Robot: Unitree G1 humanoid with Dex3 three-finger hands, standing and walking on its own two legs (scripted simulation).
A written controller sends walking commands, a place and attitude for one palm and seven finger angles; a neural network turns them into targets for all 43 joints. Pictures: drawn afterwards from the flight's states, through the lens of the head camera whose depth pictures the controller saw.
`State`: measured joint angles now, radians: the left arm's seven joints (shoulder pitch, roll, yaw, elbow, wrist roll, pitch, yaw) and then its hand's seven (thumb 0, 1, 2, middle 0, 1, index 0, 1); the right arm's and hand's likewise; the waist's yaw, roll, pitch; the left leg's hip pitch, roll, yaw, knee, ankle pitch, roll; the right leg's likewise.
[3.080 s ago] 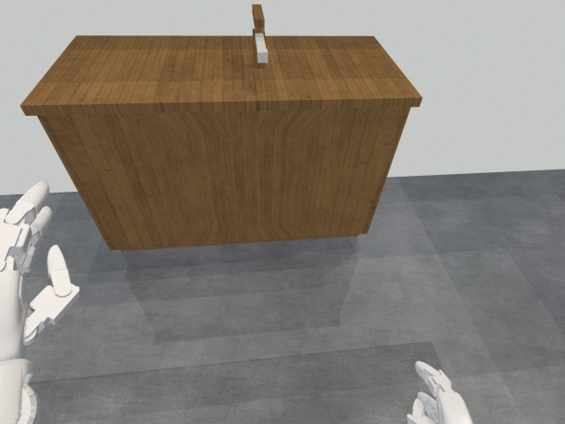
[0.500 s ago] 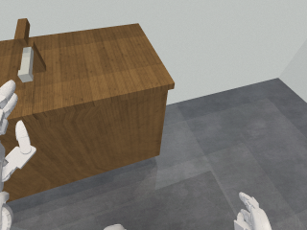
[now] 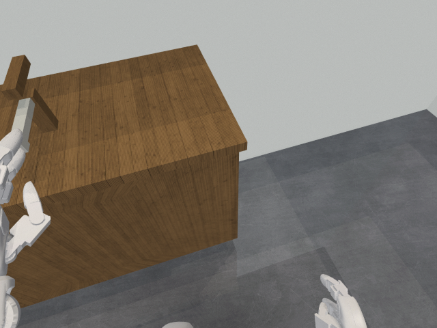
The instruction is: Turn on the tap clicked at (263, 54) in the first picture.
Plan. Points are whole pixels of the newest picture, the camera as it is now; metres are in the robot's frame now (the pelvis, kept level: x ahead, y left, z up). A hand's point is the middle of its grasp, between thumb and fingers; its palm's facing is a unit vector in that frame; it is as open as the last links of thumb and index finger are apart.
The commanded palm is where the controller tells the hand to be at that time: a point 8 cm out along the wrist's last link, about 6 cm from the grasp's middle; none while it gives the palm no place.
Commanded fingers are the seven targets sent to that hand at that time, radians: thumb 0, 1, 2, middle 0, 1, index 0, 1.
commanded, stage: come to a stop and stand still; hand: left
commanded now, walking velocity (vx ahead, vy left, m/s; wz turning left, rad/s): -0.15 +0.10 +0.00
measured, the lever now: (17, 145) +0.42 +0.43 +0.09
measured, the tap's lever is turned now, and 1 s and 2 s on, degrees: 0 0 0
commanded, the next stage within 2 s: look again from close up in 0.84 s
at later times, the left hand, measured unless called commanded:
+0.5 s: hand out of the picture +0.21 +0.26 +0.20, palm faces +0.48 -0.76 -0.44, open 7.4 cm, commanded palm +0.12 +0.28 +0.18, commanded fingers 0.00 0.90 0.90 -0.20 -0.30 -0.20 -0.30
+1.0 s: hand (12, 230) +0.21 +0.27 +0.17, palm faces +0.34 -0.84 -0.41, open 7.4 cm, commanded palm +0.15 +0.30 +0.18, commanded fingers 0.00 0.90 0.90 -0.20 -0.30 -0.20 -0.30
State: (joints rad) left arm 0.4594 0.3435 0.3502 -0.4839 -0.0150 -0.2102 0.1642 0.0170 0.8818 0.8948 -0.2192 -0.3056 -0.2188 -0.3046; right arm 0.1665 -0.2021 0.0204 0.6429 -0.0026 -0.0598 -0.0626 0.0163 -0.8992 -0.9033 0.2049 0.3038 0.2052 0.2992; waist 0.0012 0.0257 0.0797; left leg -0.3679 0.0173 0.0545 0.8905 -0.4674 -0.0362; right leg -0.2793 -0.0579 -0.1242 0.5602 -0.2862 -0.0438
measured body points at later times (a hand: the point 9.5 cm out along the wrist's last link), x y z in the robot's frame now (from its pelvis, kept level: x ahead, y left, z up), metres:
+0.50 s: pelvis -0.03 +0.00 +0.00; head -0.01 -0.01 +0.45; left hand +0.18 +0.30 +0.23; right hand +0.15 -0.20 -0.09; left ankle +0.01 +0.13 -0.74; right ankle -0.03 -0.09 -0.74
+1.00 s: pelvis -0.03 +0.03 +0.01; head +0.01 +0.04 +0.46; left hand +0.18 +0.31 +0.20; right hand +0.12 -0.23 -0.07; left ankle +0.01 +0.12 -0.74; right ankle -0.03 -0.09 -0.74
